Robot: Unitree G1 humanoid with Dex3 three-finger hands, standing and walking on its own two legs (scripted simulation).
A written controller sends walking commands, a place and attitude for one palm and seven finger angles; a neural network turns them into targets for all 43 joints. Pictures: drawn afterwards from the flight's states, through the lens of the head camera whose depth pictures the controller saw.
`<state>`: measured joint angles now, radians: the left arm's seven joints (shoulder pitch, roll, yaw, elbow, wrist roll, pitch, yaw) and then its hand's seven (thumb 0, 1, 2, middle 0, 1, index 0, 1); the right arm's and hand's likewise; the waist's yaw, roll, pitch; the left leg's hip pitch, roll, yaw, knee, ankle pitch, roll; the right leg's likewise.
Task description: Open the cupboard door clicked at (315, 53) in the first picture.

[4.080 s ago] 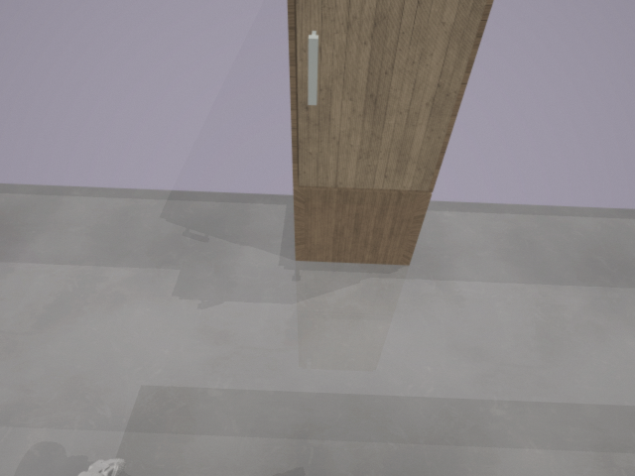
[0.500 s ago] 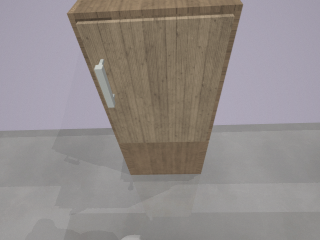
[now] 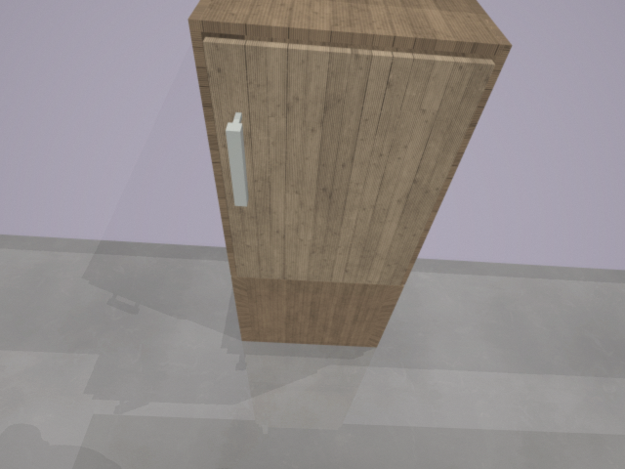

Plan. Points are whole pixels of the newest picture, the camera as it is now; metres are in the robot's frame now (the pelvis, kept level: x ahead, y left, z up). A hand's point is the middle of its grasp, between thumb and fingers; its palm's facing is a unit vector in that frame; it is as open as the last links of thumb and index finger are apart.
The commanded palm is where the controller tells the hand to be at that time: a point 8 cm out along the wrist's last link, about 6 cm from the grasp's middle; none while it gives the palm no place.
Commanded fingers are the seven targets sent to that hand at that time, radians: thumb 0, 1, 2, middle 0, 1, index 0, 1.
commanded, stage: come to a stop and stand still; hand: left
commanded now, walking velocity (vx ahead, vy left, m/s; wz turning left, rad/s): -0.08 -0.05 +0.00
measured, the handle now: (239, 160) +0.59 +0.17 +0.05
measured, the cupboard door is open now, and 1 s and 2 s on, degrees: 0 0 0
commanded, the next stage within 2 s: look again from close up in 1.16 s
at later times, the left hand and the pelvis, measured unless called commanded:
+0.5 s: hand out of the picture -0.01 +0.13 -0.18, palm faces +0.05 -0.98 -0.17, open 7.3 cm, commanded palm none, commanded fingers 0.00 0.90 0.90 -0.20 -0.30 -0.20 -0.30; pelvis +0.00 -0.03 +0.00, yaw +0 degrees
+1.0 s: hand out of the picture -0.03 +0.14 -0.18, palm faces +0.05 -0.99 -0.16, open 7.4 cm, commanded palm none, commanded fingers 0.00 0.90 0.90 -0.20 -0.30 -0.20 -0.30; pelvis -0.01 -0.02 +0.00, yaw +0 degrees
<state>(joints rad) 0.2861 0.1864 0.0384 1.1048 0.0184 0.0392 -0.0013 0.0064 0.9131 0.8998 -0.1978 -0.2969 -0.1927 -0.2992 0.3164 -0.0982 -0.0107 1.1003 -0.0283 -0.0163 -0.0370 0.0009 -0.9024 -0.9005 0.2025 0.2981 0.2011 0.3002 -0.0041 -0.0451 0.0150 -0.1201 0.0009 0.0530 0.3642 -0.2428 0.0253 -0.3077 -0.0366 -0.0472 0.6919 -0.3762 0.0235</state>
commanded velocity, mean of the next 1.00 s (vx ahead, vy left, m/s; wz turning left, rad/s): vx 0.00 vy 0.00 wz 0.00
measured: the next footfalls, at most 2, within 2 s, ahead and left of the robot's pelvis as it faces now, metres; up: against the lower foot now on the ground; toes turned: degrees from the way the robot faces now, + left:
right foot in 0.08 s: +0.04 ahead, -0.12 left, +0.00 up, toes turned -3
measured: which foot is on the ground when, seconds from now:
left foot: down 0.00-1.00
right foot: up 0.00-0.06, down 0.08-1.00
